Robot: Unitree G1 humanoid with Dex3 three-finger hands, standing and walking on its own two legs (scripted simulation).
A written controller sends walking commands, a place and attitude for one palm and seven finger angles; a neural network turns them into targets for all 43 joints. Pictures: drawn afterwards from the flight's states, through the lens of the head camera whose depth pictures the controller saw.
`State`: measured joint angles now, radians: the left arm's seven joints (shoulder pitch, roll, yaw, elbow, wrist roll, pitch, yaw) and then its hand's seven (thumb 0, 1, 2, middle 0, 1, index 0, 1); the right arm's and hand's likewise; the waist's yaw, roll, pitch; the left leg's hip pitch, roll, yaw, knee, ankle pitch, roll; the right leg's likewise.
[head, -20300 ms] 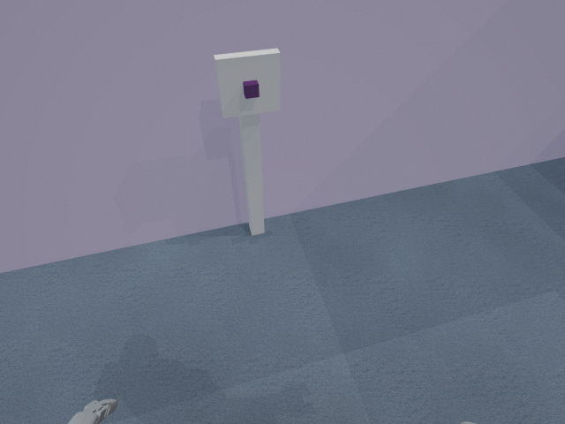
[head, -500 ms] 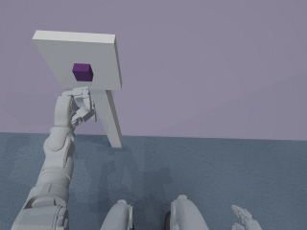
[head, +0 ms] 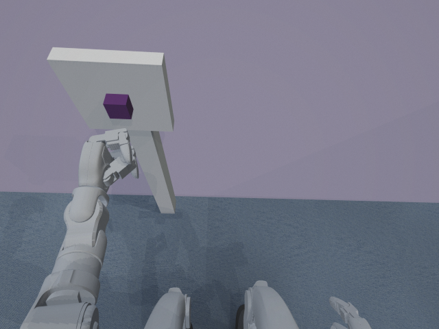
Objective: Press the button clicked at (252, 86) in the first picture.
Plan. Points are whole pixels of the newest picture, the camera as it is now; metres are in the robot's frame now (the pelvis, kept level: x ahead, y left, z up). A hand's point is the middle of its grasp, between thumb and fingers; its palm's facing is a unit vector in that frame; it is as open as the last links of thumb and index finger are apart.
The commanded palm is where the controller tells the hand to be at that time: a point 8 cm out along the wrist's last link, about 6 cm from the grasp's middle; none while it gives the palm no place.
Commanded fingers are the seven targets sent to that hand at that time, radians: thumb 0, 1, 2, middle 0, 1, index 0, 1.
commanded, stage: press the button with the knuckle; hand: left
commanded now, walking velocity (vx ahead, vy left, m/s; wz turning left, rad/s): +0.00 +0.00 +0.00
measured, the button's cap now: (119, 105) +0.50 +0.19 +0.06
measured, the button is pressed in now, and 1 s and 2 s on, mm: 0 9 0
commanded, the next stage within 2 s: hold the button down briefly in 0.86 s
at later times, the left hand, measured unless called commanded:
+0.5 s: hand (135, 138) +0.45 +0.16 +0.03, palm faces -0.01 -1.00 -0.04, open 3.2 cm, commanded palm +0.44 +0.21 +0.03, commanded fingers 0.00 0.90 0.90 -1.30 -1.50 -1.30 -1.50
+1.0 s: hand (134, 132) +0.46 +0.17 +0.03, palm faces -0.01 -1.00 -0.05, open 3.6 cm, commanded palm +0.48 +0.20 +0.03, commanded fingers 0.00 0.90 0.90 -1.30 -1.50 -1.30 -1.50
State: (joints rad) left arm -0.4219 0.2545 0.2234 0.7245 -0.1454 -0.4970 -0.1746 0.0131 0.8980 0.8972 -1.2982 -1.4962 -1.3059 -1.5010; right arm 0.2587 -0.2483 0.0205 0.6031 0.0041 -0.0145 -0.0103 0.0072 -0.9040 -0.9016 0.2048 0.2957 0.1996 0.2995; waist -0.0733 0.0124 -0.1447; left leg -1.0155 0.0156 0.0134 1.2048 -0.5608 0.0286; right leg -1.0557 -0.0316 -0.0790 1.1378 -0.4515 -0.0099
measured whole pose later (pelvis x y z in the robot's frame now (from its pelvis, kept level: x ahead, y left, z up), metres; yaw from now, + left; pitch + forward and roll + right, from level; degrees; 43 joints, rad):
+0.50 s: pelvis +0.00 -0.01 +0.00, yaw +0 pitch +23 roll -2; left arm -0.64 0.33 0.31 0.94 -0.12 -0.52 -0.21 0.02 0.88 0.90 -1.30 -1.50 -1.37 -1.50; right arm 0.31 -0.26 0.02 0.63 -0.01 0.01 -0.01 0.01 -0.90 -0.90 0.20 0.30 0.20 0.30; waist -0.11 0.02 -0.14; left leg -1.07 0.02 0.01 1.22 -0.56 0.02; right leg -1.11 -0.03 -0.08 1.15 -0.45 -0.02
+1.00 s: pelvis -0.03 -0.01 -0.02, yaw +1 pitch +25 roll -3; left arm -0.87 0.42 0.31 1.16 -0.08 -0.54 -0.20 0.02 0.87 0.91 -1.30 -1.50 -1.54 -1.50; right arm 0.30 -0.27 0.05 0.64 -0.02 0.01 -0.02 0.00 -0.90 -0.90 0.20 0.30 0.20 0.30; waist -0.15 0.02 -0.13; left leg -1.19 0.01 -0.02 1.29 -0.53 0.02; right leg -1.21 -0.04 -0.11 1.19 -0.42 -0.02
